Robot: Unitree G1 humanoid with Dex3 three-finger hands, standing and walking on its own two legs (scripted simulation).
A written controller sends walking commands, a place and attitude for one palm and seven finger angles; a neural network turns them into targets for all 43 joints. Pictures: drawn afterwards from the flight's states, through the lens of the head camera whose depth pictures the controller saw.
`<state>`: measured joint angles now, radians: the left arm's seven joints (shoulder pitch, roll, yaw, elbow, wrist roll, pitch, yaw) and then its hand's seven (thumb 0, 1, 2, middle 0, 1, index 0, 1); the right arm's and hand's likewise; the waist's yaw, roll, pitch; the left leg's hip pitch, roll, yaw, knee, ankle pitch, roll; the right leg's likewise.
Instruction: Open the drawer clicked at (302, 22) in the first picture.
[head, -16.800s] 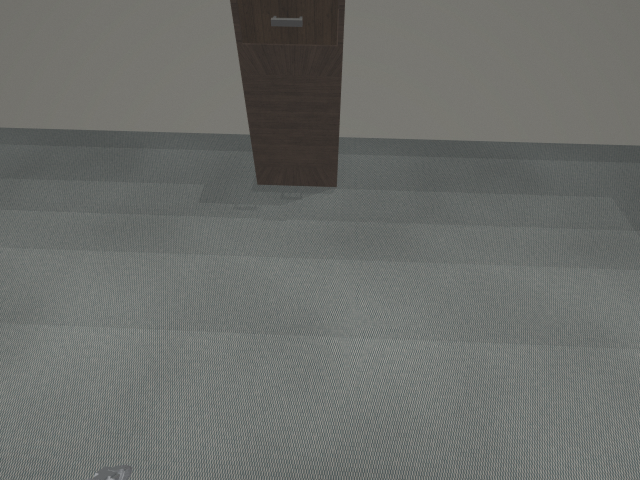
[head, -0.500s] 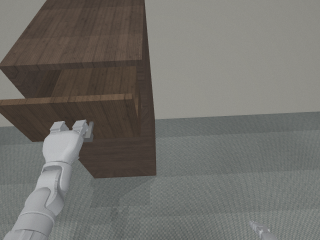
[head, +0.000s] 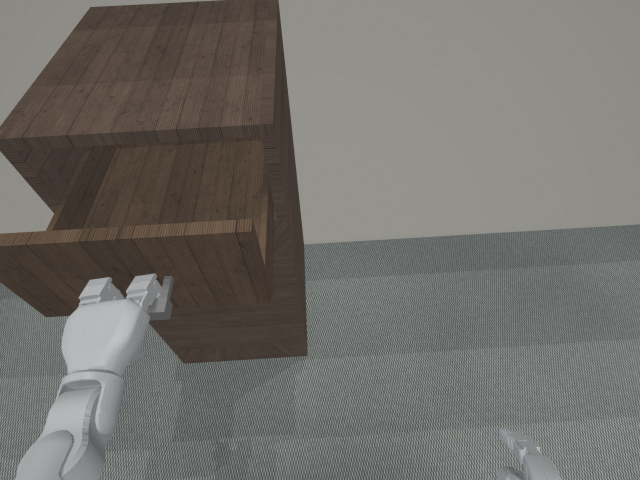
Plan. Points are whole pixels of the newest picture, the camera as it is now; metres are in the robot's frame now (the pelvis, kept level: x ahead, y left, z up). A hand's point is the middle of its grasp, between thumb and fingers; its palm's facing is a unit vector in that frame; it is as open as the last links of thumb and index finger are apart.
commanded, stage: pull the drawer open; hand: left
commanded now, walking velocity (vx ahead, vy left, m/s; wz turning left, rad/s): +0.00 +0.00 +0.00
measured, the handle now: (130, 297) +0.34 +0.28 +0.02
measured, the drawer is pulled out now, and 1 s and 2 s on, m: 0.18 0.28 0.30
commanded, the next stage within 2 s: open the thumb to release the handle in 1.28 s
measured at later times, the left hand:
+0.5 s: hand (120, 389) +0.22 +0.26 +0.00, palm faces -0.01 -0.08 -1.00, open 5.7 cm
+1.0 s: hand (108, 435) +0.17 +0.25 +0.00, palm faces -0.03 -0.08 -1.00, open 5.7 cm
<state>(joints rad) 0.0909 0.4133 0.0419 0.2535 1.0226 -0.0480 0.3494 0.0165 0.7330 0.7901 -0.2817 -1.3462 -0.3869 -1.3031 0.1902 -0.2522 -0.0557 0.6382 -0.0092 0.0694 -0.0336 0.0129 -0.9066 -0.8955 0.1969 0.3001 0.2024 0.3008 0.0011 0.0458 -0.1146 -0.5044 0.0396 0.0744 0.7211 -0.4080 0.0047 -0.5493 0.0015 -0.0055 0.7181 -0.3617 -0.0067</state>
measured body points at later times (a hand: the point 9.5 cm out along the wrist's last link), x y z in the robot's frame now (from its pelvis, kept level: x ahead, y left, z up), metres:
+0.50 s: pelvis +0.00 +0.00 +0.00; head +0.03 -0.02 +0.45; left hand +0.22 +0.26 +0.06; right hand +0.20 -0.23 -0.10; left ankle -0.04 +0.11 -0.71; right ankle -0.01 -0.12 -0.71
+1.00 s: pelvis +0.00 -0.01 -0.01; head +0.04 -0.03 +0.44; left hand +0.17 +0.25 +0.06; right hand +0.20 -0.23 -0.11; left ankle -0.04 +0.11 -0.71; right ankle -0.01 -0.12 -0.71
